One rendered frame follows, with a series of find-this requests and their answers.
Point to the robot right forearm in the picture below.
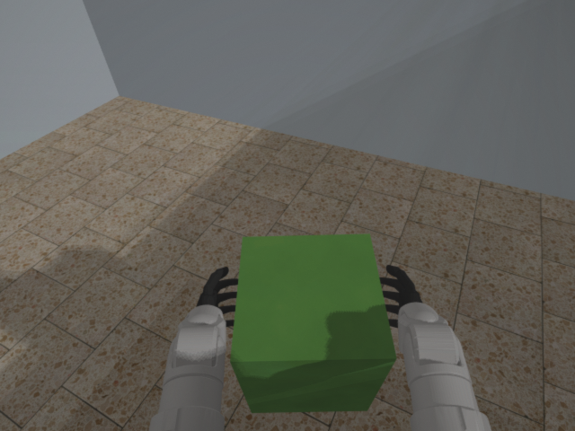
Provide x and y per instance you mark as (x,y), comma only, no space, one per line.
(441,388)

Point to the left robot hand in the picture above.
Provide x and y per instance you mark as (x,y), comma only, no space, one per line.
(213,286)

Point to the carton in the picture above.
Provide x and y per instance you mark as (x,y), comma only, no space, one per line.
(311,331)

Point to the right robot hand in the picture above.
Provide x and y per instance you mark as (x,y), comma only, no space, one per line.
(405,287)

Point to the robot left forearm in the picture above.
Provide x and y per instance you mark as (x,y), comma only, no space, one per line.
(194,374)

